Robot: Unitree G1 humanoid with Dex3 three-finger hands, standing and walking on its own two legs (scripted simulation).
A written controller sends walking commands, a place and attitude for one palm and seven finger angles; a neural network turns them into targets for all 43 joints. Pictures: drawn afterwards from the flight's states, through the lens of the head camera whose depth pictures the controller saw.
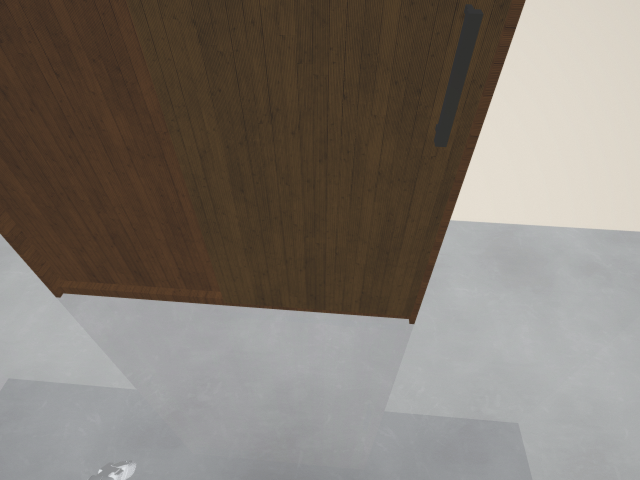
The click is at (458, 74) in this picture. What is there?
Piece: wardrobe's sliding door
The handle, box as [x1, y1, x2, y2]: [434, 4, 482, 146]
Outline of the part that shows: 471,4 465,5 465,17 439,121 435,127 435,146 446,145 482,17 482,12 480,9 474,9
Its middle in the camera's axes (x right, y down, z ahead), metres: +0.25 -0.30 +0.73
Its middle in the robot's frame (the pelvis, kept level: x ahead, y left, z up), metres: +0.77 -0.20 +0.15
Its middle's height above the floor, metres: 0.92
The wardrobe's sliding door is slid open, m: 0.00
